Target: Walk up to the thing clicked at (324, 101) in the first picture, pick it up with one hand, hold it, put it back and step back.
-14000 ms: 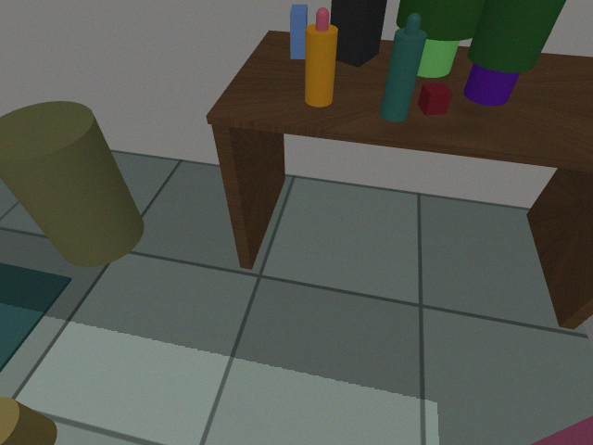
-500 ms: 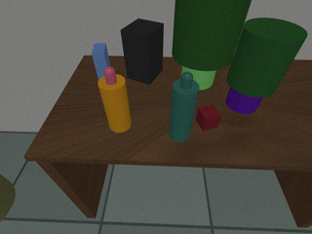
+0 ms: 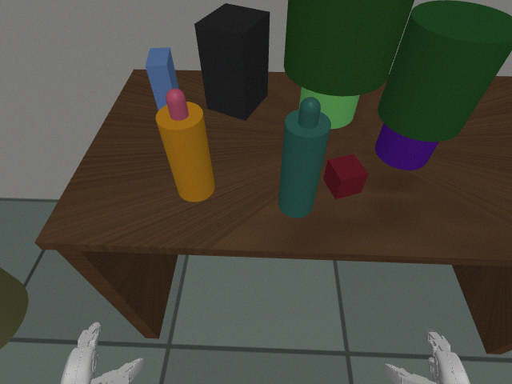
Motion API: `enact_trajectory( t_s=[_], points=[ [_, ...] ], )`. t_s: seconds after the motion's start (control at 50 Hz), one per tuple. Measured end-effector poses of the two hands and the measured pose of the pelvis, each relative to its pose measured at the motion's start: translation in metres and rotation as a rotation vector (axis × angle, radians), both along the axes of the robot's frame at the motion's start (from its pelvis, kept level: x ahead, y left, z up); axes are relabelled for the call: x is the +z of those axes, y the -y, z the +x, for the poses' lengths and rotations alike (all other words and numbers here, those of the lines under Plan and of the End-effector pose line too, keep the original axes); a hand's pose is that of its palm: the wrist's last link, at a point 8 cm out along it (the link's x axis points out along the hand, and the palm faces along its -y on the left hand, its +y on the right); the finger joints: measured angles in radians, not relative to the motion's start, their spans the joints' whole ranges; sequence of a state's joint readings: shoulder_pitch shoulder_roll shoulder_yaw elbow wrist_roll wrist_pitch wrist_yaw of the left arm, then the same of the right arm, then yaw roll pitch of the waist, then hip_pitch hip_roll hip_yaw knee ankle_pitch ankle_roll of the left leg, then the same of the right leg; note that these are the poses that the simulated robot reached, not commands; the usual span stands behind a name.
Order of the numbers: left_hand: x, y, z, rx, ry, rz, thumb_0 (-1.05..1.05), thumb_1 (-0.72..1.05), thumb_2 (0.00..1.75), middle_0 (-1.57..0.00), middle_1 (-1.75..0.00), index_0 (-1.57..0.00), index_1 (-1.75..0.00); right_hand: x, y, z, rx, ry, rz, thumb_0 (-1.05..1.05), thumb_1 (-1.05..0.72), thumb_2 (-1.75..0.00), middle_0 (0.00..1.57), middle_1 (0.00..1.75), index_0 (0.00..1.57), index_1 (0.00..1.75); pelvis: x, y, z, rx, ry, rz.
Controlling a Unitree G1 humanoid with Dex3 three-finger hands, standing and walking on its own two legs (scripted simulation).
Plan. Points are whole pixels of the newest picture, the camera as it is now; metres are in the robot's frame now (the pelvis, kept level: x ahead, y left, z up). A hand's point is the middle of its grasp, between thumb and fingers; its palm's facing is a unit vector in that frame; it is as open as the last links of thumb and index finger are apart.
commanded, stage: rise first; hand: left
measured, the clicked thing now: (186, 146) +0.52 +0.15 +0.08
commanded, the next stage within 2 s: go down in 1.52 s
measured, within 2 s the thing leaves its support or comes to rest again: neither
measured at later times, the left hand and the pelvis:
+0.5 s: hand (98, 336) +0.21 +0.24 +0.00, palm faces +0.22 -0.92 -0.33, open 17.4 cm; pelvis +0.03 +0.01 +0.00, yaw +0 degrees
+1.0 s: hand (77, 341) +0.19 +0.23 +0.07, palm faces +0.24 -0.89 -0.38, open 17.7 cm; pelvis +0.01 +0.00 +0.00, yaw +1 degrees
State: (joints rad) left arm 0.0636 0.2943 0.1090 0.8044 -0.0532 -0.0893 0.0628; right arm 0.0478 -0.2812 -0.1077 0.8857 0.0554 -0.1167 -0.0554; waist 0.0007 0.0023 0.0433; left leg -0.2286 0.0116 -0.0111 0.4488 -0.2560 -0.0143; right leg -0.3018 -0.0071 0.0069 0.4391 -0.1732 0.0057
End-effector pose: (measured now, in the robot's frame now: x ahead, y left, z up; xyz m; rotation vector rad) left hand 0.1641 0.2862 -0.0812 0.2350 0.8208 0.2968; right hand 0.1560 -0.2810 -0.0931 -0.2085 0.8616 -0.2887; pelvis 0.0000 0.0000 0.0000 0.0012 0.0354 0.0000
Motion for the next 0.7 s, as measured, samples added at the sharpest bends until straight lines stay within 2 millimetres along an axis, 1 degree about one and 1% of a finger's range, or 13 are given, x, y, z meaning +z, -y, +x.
enact_trajectory(
  t_s=[0.06, 0.14, 0.24, 0.36, 0.42, 0.48, 0.58, 0.7],
  points=[
    [0.013, -0.002, 0.004, 0.006, 0.055, 0.010, 0.01, 0.30, 0.35, -0.07, -0.07, -0.08, -0.07, 0.007, -0.002, 0.005, 0.005, 0.034, 0.002, 0.00, -0.27, -0.34, 0.07, 0.08, 0.07, 0.08, 0.001, 0.000, 0.007, 0.000, -0.001, -0.001],
    [0.027, -0.003, 0.001, 0.010, 0.110, 0.021, 0.01, 0.09, 0.23, -0.06, -0.06, -0.07, -0.05, 0.011, -0.012, 0.003, 0.020, 0.052, 0.017, 0.00, -0.07, -0.23, 0.06, 0.06, 0.06, 0.07, 0.002, -0.001, 0.015, 0.002, 0.007, -0.003],
    [0.044, -0.003, 0.003, -0.002, 0.180, 0.044, 0.01, -0.16, 0.14, -0.05, -0.04, -0.05, -0.04, 0.016, -0.025, 0.007, 0.051, 0.090, 0.027, 0.00, 0.16, -0.13, 0.05, 0.05, 0.06, 0.06, 0.002, -0.002, 0.020, 0.005, 0.024, -0.005],
    [0.077, 0.001, 0.013, -0.042, 0.312, 0.075, 0.00, -0.40, 0.07, -0.05, -0.03, -0.05, -0.03, 0.022, -0.032, 0.017, 0.070, 0.143, 0.027, 0.00, 0.35, -0.07, 0.05, 0.05, 0.06, 0.05, 0.002, -0.005, 0.025, 0.004, 0.040, -0.008],
    [0.093, 0.001, 0.017, -0.063, 0.372, 0.091, 0.00, -0.46, 0.04, -0.05, -0.03, -0.04, -0.03, 0.025, -0.030, 0.021, 0.062, 0.161, 0.027, -0.01, 0.41, -0.05, 0.06, 0.05, 0.06, 0.05, 0.002, -0.006, 0.028, 0.005, 0.047, -0.009],
    [0.106, 0.002, 0.017, -0.085, 0.419, 0.099, 0.00, -0.50, 0.03, -0.04, -0.02, -0.04, -0.03, 0.024, -0.029, 0.020, 0.058, 0.157, 0.029, -0.01, 0.46, -0.04, 0.05, 0.05, 0.06, 0.05, 0.002, -0.007, 0.030, 0.006, 0.052, -0.010],
    [0.121, 0.007, 0.015, -0.117, 0.472, 0.106, 0.00, -0.52, 0.02, -0.03, -0.02, -0.03, -0.02, 0.023, -0.026, 0.019, 0.052, 0.147, 0.036, -0.01, 0.50, -0.03, 0.05, 0.05, 0.06, 0.05, 0.002, -0.007, 0.030, 0.008, 0.063, -0.009],
    [0.139, 0.010, 0.011, -0.141, 0.533, 0.131, -0.01, -0.53, 0.01, -0.03, -0.01, -0.03, -0.02, 0.018, -0.023, 0.017, 0.047, 0.128, 0.040, -0.01, 0.53, -0.02, 0.05, 0.05, 0.06, 0.05, 0.002, -0.005, 0.026, 0.013, 0.074, -0.007]
  ],
)
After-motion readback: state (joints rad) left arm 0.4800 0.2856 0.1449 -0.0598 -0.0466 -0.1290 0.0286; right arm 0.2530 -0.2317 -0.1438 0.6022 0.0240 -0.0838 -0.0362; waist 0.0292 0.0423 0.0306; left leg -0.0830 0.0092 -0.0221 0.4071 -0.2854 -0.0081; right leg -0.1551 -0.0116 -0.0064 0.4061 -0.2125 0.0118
